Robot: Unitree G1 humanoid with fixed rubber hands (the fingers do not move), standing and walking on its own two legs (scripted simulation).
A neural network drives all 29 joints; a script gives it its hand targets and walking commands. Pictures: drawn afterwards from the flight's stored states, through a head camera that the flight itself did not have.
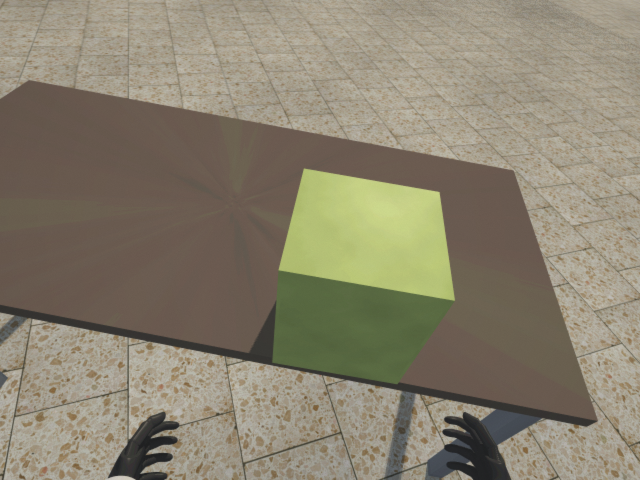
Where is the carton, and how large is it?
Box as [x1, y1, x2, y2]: [272, 169, 454, 383]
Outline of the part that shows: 304,169 278,270 272,362 397,383 454,301 439,192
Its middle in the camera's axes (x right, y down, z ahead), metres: +0.06 +0.06 +0.61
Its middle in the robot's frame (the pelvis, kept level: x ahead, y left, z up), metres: +0.42 -0.03 -0.01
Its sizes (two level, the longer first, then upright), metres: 0.210 0.200 0.250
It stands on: a table, 0.64 m high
